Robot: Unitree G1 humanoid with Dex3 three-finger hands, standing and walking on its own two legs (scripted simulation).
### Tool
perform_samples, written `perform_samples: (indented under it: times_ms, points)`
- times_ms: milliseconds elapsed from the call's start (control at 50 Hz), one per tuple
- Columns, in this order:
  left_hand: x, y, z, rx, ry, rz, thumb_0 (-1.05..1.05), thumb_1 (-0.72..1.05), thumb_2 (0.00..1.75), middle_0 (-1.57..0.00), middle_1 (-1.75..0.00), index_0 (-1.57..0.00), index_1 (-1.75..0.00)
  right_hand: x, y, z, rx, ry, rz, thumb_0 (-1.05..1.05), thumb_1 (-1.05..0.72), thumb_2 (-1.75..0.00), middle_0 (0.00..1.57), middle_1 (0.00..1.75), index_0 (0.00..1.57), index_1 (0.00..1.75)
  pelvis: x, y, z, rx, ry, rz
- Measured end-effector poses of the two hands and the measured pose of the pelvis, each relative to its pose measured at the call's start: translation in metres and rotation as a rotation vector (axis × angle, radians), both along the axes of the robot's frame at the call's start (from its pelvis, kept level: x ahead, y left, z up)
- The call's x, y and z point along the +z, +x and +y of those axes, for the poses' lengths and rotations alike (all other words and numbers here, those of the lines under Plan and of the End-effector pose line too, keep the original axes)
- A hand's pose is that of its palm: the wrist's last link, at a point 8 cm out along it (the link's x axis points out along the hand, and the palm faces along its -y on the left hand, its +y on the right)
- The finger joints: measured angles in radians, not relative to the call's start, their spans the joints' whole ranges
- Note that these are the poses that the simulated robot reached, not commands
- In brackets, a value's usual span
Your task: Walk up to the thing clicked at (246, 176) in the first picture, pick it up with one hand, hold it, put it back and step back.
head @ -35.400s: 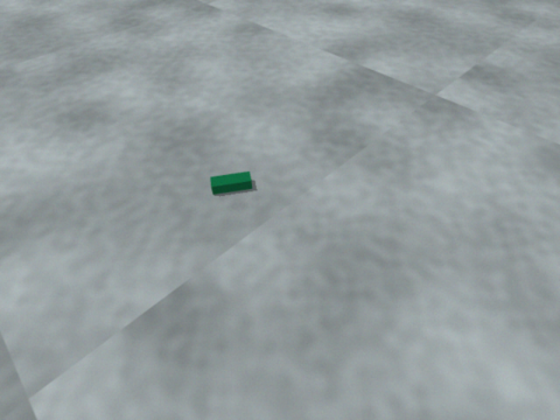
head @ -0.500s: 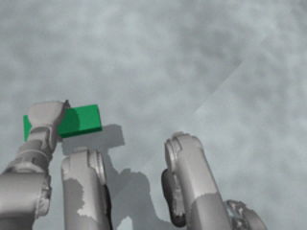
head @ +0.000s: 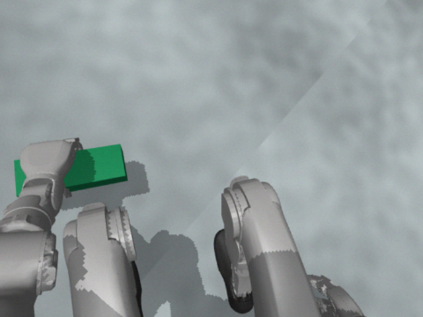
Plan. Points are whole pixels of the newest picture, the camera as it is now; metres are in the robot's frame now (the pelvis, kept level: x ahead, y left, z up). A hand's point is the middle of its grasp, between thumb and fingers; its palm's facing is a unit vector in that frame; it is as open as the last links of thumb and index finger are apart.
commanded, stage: rest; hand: left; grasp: from above
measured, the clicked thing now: (75, 171) +0.41 +0.23 -0.23
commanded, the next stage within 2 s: open in 0.86 s
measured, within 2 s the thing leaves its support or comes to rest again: rests again in 0.54 s
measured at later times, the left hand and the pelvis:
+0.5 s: hand (65, 172) +0.41 +0.25 -0.25, palm faces -0.48 -0.08 -0.88, open 10.4 cm; pelvis +0.01 +0.00 -0.02, yaw -3 degrees
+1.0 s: hand (65, 174) +0.41 +0.25 -0.26, palm faces -0.48 -0.07 -0.87, open 10.4 cm; pelvis +0.00 +0.01 -0.02, yaw -5 degrees
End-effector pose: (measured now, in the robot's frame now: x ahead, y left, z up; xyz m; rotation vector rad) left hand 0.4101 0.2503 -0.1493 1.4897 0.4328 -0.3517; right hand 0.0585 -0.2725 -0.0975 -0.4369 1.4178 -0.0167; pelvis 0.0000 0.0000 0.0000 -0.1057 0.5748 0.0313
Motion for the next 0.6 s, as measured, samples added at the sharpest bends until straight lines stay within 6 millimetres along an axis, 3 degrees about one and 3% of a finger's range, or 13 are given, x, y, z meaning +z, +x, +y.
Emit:
perform_samples:
  times_ms: [220,600]
  points:
    - [-0.019,0.007,0.005,0.035,0.009,0.036,0.0,-0.07,0.55,-0.72,-0.56,-0.68,-0.57,-0.011,-0.001,0.008,0.043,0.055,0.032,0.0,-0.9,-0.9,0.2,0.3,0.2,0.3,-0.009,0.004,0.0,-0.013,-0.012,-0.008]
    - [-0.048,0.011,0.007,0.021,-0.001,-0.003,0.0,-0.04,0.53,-0.69,-0.58,-0.66,-0.58,-0.007,-0.011,0.006,0.127,0.078,0.092,0.0,-0.9,-0.9,0.2,0.3,0.2,0.3,-0.023,0.008,0.001,-0.032,-0.043,-0.041]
